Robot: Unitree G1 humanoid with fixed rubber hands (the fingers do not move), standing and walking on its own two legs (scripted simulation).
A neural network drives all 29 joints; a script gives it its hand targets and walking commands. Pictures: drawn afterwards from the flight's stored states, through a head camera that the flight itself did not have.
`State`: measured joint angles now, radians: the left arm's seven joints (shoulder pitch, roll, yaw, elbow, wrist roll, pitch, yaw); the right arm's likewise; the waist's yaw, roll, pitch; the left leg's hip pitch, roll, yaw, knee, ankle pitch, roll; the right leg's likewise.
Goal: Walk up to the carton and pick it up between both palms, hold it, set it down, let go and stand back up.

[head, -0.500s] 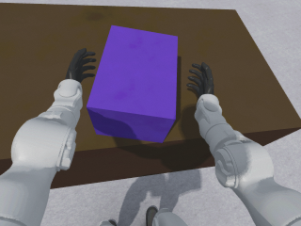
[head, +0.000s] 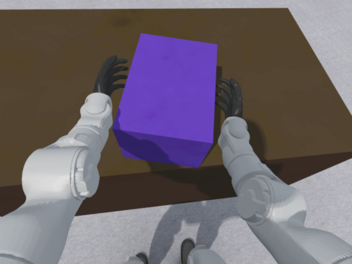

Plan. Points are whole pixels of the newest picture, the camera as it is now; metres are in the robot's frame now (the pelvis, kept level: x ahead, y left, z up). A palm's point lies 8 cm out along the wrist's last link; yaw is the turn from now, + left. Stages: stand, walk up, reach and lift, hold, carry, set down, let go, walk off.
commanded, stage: reach and lift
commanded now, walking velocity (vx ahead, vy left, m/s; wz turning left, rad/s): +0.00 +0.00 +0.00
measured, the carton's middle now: (170, 101) +0.50 -0.04 -0.02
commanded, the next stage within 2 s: none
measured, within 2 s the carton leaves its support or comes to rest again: neither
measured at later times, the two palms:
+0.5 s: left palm (104, 93) +0.48 +0.11 +0.06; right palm (231, 115) +0.42 -0.17 +0.03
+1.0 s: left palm (105, 96) +0.47 +0.11 +0.06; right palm (233, 118) +0.41 -0.18 +0.03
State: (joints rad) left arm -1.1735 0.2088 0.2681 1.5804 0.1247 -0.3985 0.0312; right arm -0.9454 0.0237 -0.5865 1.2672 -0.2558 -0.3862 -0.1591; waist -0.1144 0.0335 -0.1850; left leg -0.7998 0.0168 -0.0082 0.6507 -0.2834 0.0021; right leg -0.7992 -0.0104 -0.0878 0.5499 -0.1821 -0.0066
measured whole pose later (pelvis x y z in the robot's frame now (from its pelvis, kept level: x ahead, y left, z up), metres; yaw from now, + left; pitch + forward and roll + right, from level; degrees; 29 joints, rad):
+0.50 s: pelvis +0.04 +0.00 +0.02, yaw +2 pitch +19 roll -2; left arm -0.94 0.04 0.57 1.30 0.49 -0.37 0.00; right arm -0.72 0.16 -0.85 1.03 -0.57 -0.46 -0.13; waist -0.08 0.03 -0.12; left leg -0.52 0.01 -0.03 0.44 -0.25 0.00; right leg -0.50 0.00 -0.11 0.33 -0.15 0.00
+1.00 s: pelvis +0.03 +0.00 +0.03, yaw +2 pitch +17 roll -1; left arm -0.92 0.00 0.60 1.21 0.52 -0.32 -0.02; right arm -0.71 0.17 -0.84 1.00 -0.56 -0.44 -0.14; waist -0.09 0.01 -0.08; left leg -0.47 0.01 -0.03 0.39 -0.21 0.00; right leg -0.46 -0.01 -0.11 0.28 -0.12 0.00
